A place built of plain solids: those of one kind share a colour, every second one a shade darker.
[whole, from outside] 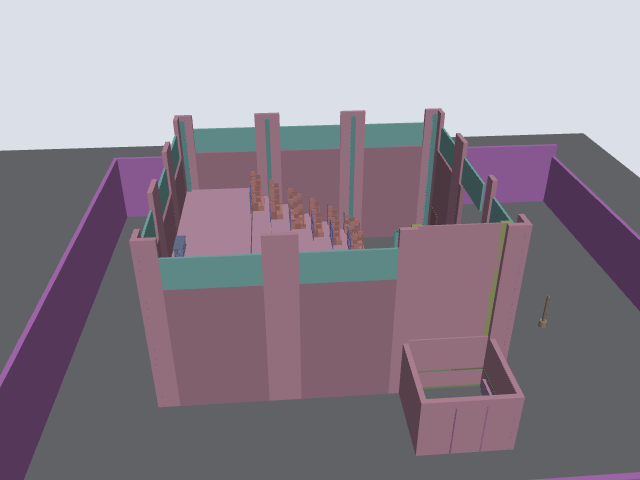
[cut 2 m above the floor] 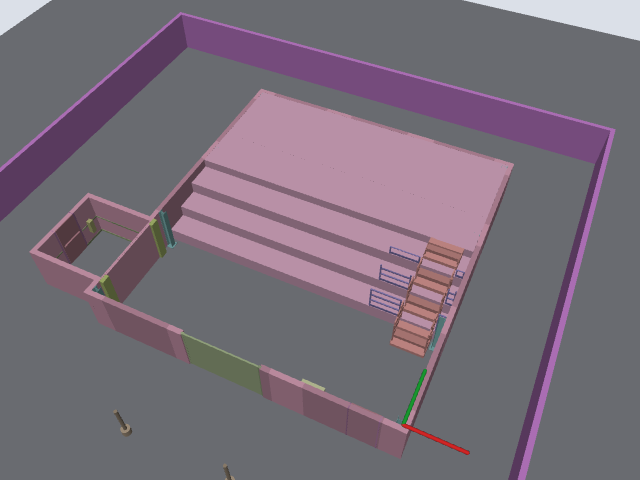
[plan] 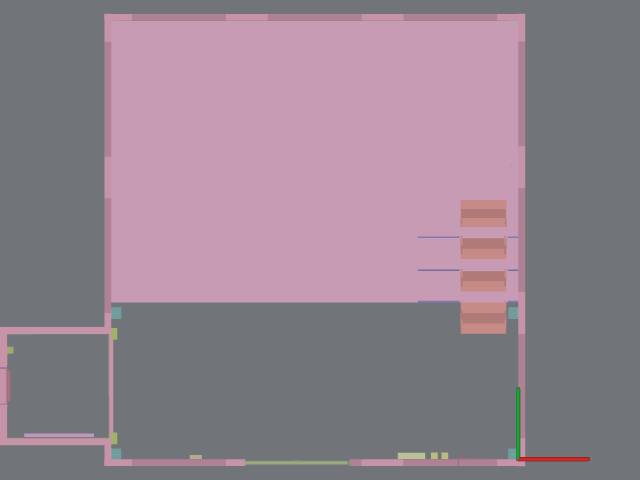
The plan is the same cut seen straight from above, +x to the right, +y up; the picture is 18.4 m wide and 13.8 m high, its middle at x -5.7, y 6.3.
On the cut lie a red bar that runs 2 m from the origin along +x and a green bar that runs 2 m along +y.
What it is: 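A works' training theatre; one tall room, parted across its whole breadth into a front floor behind the doors, 5 rows toward the back wall and a gangway along that wall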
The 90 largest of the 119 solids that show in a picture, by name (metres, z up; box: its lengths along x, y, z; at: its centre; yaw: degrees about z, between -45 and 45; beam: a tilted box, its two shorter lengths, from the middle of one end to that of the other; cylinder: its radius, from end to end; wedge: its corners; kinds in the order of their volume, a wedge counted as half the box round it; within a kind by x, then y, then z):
{
 "raised_floor_bank_1": {"box": [11.7, 0.9, 0.63], "at": [-5.85, 4.95, 0.27]},
 "raised_floor_bank_2": {"box": [11.7, 0.95, 1.15], "at": [-5.85, 5.88, 0.53]},
 "raised_floor_bank_3": {"box": [11.7, 1.1, 1.67], "at": [-5.85, 6.9, 0.79]},
 "raised_floor_bank_4": {"box": [11.7, 0.95, 2.27], "at": [-5.85, 7.92, 1.08]},
 "raised_floor_bank_5": {"box": [11.7, 0.9, 2.78], "at": [-5.85, 8.85, 1.34]},
 "raised_floor_bank_6": {"box": [11.7, 3.3, 3.28], "at": [-5.85, 10.95, 1.59]},
 "yard_bound_1": {"box": [0.2, 25.16, 3.65], "at": [-19.05, 4.33, 1.77]},
 "yard_bound_2": {"box": [22.86, 0.2, 2.95], "at": [-7.71, -8.15, 1.43]},
 "yard_bound_3": {"box": [22.86, 0.2, 3.65], "at": [-7.71, 16.82, 1.77]},
 "yard_bound_4": {"box": [0.2, 25.16, 3.65], "at": [3.62, 4.33, 1.77]},
 "wall_1": {"box": [0.2, 3.4, 2.45], "at": [-14.8, 2.1, 1.18]},
 "wall_2": {"box": [3.2, 0.2, 2.45], "at": [-13.3, 0.5, 1.18]},
 "wall_3": {"box": [3.2, 0.2, 2.45], "at": [-13.3, 3.7, 1.18]},
 "wall_4": {"box": [0.2, 0.8, 7.15], "at": [-11.8, 0.2, 3.52]},
 "wall_5": {"box": [0.2, 0.61, 7.15], "at": [-11.8, 3.9, 3.52]},
 "wall_6": {"box": [0.2, 3.31, 5.25], "at": [-11.8, 5.85, 2.58]},
 "wall_7": {"box": [0.2, 1.21, 7.15], "at": [-11.8, 8.1, 3.52]},
 "wall_8": {"box": [0.2, 3.31, 5.25], "at": [-11.8, 10.35, 2.58]},
 "wall_9": {"box": [0.2, 0.81, 7.15], "at": [-11.8, 12.4, 3.52]},
 "wall_10": {"box": [0.06, 3.0, 2.45], "at": [-11.73, 2.1, 1.18]},
 "wall_11": {"box": [0.06, 3.12, 7.15], "at": [-11.67, 2.1, 3.52]},
 "wall_12": {"box": [0.81, 0.2, 7.15], "at": [-11.5, -0.1, 3.52]},
 "wall_13": {"box": [0.81, 0.2, 7.15], "at": [-11.5, 12.7, 3.52]},
 "wall_14": {"box": [2.71, 0.2, 5.25], "at": [-9.75, -0.1, 2.58]},
 "wall_15": {"box": [2.71, 0.2, 5.25], "at": [-9.75, 12.7, 2.58]},
 "wall_16": {"box": [0.56, 0.2, 7.15], "at": [-8.12, -0.1, 3.52]},
 "wall_17": {"box": [1.21, 0.2, 7.15], "at": [-7.8, 12.7, 3.52]},
 "wall_18": {"box": [2.71, 0.2, 5.25], "at": [-5.85, 12.7, 2.58]},
 "wall_19": {"box": [0.36, 0.2, 5.25], "at": [-4.67, -0.1, 2.58]},
 "wall_20": {"box": [1.21, 0.2, 7.15], "at": [-3.9, -0.1, 3.52]},
 "wall_21": {"box": [1.21, 0.2, 7.15], "at": [-3.9, 12.7, 3.52]},
 "wall_22": {"box": [2.71, 0.2, 5.25], "at": [-1.95, -0.1, 2.58]},
 "wall_23": {"box": [2.71, 0.2, 5.25], "at": [-1.95, 12.7, 2.58]},
 "wall_24": {"box": [0.81, 0.2, 7.15], "at": [-0.2, -0.1, 3.52]},
 "wall_25": {"box": [0.81, 0.2, 7.15], "at": [-0.2, 12.7, 3.52]},
 "wall_26": {"box": [0.2, 0.81, 7.15], "at": [0.1, 0.2, 3.52]},
 "wall_27": {"box": [0.2, 3.01, 5.25], "at": [0.1, 2.1, 2.58]},
 "wall_28": {"box": [0.2, 1.21, 7.15], "at": [0.1, 4.2, 3.52]},
 "wall_29": {"box": [0.2, 3.01, 5.25], "at": [0.1, 6.3, 2.58]},
 "wall_30": {"box": [0.2, 1.21, 7.15], "at": [0.1, 8.4, 3.52]},
 "wall_31": {"box": [0.2, 3.01, 5.25], "at": [0.1, 10.5, 2.58]},
 "wall_32": {"box": [0.2, 0.81, 7.15], "at": [0.1, 12.4, 3.52]},
 "window_pane_1": {"box": [0.1, 3.3, 1.21], "at": [-11.85, 5.85, 5.79]},
 "window_pane_2": {"box": [0.1, 3.3, 1.21], "at": [-11.85, 10.35, 5.79]},
 "window_pane_3": {"box": [2.7, 0.1, 1.21], "at": [-9.75, -0.15, 5.79]},
 "window_pane_4": {"box": [2.7, 0.1, 1.21], "at": [-9.75, 12.75, 5.79]},
 "window_pane_5": {"box": [2.7, 0.1, 1.21], "at": [-5.85, -0.15, 5.79]},
 "window_pane_6": {"box": [2.7, 0.1, 1.21], "at": [-5.85, 12.75, 5.79]},
 "window_pane_7": {"box": [2.7, 0.1, 1.21], "at": [-1.95, -0.15, 5.79]},
 "window_pane_8": {"box": [2.7, 0.1, 1.21], "at": [-1.95, 12.75, 5.79]},
 "window_pane_9": {"box": [0.1, 3.0, 1.21], "at": [0.15, 2.1, 5.79]},
 "window_pane_10": {"box": [0.1, 3.0, 1.21], "at": [0.15, 6.3, 5.79]},
 "window_pane_11": {"box": [0.1, 3.0, 1.21], "at": [0.15, 10.5, 5.79]},
 "door_landing_1": {"box": [1.32, 0.32, 0.2], "at": [-1.0, 3.76, 0.05]},
 "door_landing_2": {"box": [1.32, 0.32, 0.34], "at": [-1.0, 4.06, 0.12]},
 "door_landing_3": {"box": [1.32, 0.32, 0.48], "at": [-1.0, 4.36, 0.19]},
 "door_landing_4": {"box": [1.32, 0.31, 0.17], "at": [-1.0, 4.97, 0.67]},
 "door_landing_5": {"box": [1.32, 0.31, 0.35], "at": [-1.0, 5.26, 0.75]},
 "door_landing_6": {"box": [1.32, 0.32, 0.17], "at": [-1.0, 5.91, 1.19]},
 "door_landing_7": {"box": [1.32, 0.32, 0.35], "at": [-1.0, 6.21, 1.27]},
 "door_landing_8": {"box": [1.32, 0.28, 0.15], "at": [-1.0, 6.81, 1.7]},
 "door_landing_9": {"box": [1.32, 0.28, 0.3], "at": [-1.0, 7.07, 1.77]},
 "door_landing_10": {"box": [1.32, 0.28, 0.45], "at": [-1.0, 7.33, 1.84]},
 "door_landing_11": {"box": [1.32, 0.32, 0.17], "at": [-1.0, 7.96, 2.31]},
 "door_landing_12": {"box": [1.32, 0.32, 0.34], "at": [-1.0, 8.26, 2.39]},
 "door_landing_13": {"box": [1.32, 0.31, 0.17], "at": [-1.0, 8.88, 2.81]},
 "door_landing_14": {"box": [1.32, 0.31, 0.33], "at": [-1.0, 9.16, 2.9]},
 "pier_1": {"box": [0.17, 0.34, 7.15], "at": [-11.62, 0.6, 3.52]},
 "pier_2": {"box": [0.17, 0.34, 7.15], "at": [-11.62, 3.6, 3.52]},
 "roller_shutter_1": {"box": [0.11, 0.1, 3.35], "at": [-7.83, -0.11, 1.62]},
 "roller_shutter_2": {"box": [2.86, 0.06, 3.35], "at": [-6.35, -0.12, 1.62]},
 "roller_shutter_3": {"box": [2.86, 0.07, 0.12], "at": [-6.35, -0.1, 0.09]},
 "steel_column_1": {"box": [0.014, 0.22, 6.95], "at": [-11.68, 4.2, 3.42]},
 "steel_column_2": {"box": [0.014, 0.22, 6.95], "at": [-11.48, 4.2, 3.42]},
 "steel_column_3": {"box": [0.014, 0.22, 6.95], "at": [-0.22, 0.14, 3.42]},
 "steel_column_4": {"box": [0.014, 0.22, 6.95], "at": [-0.22, 4.2, 3.42]},
 "steel_column_5": {"box": [0.014, 0.22, 6.95], "at": [-0.22, 8.4, 3.42]},
 "steel_column_6": {"box": [0.014, 0.22, 6.95], "at": [-0.22, 12.46, 3.42]},
 "steel_column_7": {"box": [0.014, 0.22, 6.95], "at": [-0.02, 0.14, 3.42]},
 "steel_column_8": {"box": [0.014, 0.22, 6.95], "at": [-0.02, 4.2, 3.42]},
 "steel_column_9": {"box": [0.014, 0.22, 6.95], "at": [-0.02, 12.46, 3.42]},
 "door_leaf_1": {"box": [0.044, 1.0, 2.15], "at": [-14.7, 2.1, 1.02]},
 "door_leaf_2": {"box": [1.0, 0.044, 2.15], "at": [-1.2, 0.0, 1.02]},
 "radiator_1": {"box": [2.0, 0.1, 0.6], "at": [-13.2, 0.69, 0.45]},
 "distribution_board_1": {"box": [0.8, 0.18, 0.7], "at": [-3.07, 0.09, 1.5]},
 "serv_ext_1": {"box": [0.19, 0.2, 0.64], "at": [-14.61, 3.13, 0.8]},
 "serv_ext_2": {"box": [0.2, 0.19, 0.6], "at": [-2.41, 0.1, 0.9]},
 "serv_ext_3": {"box": [0.2, 0.19, 0.6], "at": [-2.11, 0.1, 0.9]},
 "bench_short_1": {"box": [1.11, 0.4, 0.07], "at": [-6.1, 12.28, 3.65]},
 "yard_canopy_post_1": {"cylinder": 0.16, "from": [-8.34, -3.23, -0.01], "to": [-8.34, -3.23, 0.29]}
}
